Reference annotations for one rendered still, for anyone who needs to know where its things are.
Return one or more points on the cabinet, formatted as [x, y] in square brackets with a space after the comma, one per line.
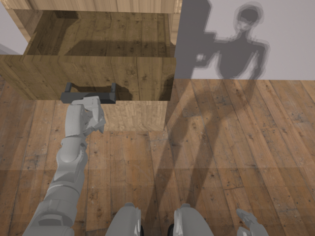
[123, 115]

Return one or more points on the handle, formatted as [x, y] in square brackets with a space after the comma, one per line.
[68, 97]

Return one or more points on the robot left forearm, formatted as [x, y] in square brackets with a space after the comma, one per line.
[59, 205]

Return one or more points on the robot right hand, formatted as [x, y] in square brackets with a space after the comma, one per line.
[250, 220]

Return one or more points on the drawer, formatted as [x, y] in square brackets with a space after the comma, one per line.
[92, 50]

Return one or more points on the left robot upper arm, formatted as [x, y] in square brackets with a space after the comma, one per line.
[49, 231]

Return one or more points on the robot left thigh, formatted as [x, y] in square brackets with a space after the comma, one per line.
[126, 222]

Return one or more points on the robot right thigh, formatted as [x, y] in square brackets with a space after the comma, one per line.
[189, 222]

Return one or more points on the robot left hand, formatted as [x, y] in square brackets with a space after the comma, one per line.
[76, 117]

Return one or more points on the robot thigh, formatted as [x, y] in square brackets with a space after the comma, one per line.
[189, 222]
[126, 222]

